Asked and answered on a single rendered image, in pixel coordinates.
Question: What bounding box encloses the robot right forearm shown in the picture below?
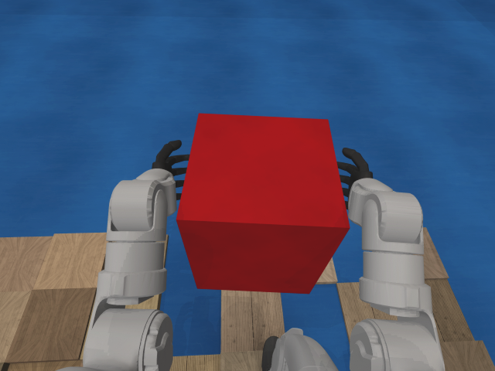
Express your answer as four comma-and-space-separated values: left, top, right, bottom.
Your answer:
348, 178, 445, 371

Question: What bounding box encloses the robot right upper arm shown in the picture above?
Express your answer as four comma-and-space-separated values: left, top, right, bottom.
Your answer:
350, 318, 444, 371

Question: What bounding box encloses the right robot foot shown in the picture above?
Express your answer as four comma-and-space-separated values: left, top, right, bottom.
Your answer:
261, 336, 279, 371

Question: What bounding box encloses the right robot shin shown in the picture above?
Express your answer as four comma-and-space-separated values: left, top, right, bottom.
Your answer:
269, 328, 303, 371

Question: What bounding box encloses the robot right hand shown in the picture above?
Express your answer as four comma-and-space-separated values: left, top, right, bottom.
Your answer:
337, 148, 373, 209

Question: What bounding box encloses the robot left upper arm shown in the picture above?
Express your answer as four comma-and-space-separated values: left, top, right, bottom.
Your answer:
56, 308, 173, 371

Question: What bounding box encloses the robot left forearm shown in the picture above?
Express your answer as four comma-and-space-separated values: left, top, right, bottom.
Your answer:
83, 168, 177, 366

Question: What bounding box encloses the carton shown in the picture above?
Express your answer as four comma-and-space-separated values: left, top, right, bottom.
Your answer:
176, 113, 350, 294

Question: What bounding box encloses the robot left hand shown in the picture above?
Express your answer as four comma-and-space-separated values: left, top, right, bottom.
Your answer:
152, 140, 189, 200

